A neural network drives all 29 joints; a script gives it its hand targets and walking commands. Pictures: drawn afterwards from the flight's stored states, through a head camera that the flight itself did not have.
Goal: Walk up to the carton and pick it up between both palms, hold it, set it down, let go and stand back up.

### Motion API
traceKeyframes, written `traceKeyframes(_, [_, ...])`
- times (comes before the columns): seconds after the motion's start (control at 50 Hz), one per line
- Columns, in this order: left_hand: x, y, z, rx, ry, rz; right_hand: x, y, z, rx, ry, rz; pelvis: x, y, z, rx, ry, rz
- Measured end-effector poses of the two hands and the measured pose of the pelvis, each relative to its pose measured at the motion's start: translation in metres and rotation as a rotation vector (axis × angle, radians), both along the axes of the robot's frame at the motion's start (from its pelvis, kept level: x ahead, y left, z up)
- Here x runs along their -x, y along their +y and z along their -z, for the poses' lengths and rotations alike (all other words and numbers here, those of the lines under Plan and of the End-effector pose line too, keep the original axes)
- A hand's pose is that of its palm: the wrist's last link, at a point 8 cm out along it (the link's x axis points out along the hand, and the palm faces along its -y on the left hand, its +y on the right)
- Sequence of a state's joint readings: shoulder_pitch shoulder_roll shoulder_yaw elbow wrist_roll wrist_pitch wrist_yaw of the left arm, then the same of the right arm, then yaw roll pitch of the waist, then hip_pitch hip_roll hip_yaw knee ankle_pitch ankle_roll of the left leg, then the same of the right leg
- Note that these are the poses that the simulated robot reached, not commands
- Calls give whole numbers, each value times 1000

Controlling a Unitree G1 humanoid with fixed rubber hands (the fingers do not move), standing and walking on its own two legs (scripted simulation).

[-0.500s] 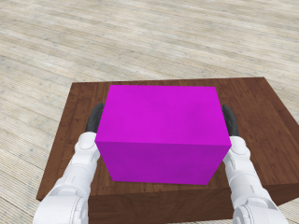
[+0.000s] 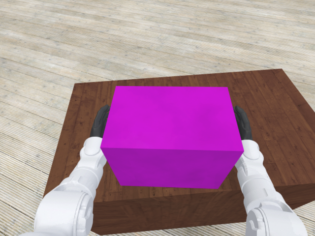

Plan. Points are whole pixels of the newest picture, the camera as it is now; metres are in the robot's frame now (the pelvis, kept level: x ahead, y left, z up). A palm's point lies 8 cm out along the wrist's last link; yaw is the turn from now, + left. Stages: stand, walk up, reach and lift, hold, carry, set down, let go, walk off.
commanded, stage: set down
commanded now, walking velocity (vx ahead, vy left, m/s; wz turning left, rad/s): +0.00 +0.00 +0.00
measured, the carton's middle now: (169, 140) +0.37 -0.07 +0.00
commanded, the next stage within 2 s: none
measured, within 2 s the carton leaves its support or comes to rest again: neither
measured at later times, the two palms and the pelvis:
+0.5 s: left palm (97, 126) +0.42 +0.13 +0.04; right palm (249, 124) +0.36 -0.29 +0.04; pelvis -0.02 -0.01 -0.02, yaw -3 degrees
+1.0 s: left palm (87, 115) +0.42 +0.14 +0.09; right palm (270, 119) +0.34 -0.32 +0.08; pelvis -0.04 -0.03 -0.02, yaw -2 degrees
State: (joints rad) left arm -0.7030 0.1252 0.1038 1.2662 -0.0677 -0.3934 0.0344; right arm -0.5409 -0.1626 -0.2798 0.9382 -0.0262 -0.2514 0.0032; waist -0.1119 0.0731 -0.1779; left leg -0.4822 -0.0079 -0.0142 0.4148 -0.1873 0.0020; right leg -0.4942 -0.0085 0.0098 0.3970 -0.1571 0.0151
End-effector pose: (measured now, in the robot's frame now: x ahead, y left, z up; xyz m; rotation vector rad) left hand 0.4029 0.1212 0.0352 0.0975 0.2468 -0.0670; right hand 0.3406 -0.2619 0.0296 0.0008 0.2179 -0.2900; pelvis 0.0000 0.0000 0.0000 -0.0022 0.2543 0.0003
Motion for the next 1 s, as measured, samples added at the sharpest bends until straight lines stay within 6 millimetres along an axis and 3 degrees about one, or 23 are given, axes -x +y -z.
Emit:
traceKeyframes(0.16, [-2,1,0,-10,-2,-4,-3,-1,0,8,4,-17,5,0,3,-2,4,17])
traceKeyframes(0.34, [-20,-1,-5,0,-5,-37,-18,-7,-5,-4,23,-20,15,-2,16,4,75,50])
traceKeyframes(0.66, [-16,11,-5,8,15,-37,-21,-48,-22,-10,12,-12,32,-13,23,0,98,47])
traceKeyframes(0.8, [-20,12,-19,36,-1,-46,-17,-50,-32,-15,11,-33,37,-21,23,-6,95,38])
traceKeyframes(1.0, [-21,15,-57,44,-3,-36,-4,-57,-55,-25,10,-18,36,-26,16,-5,28,29])
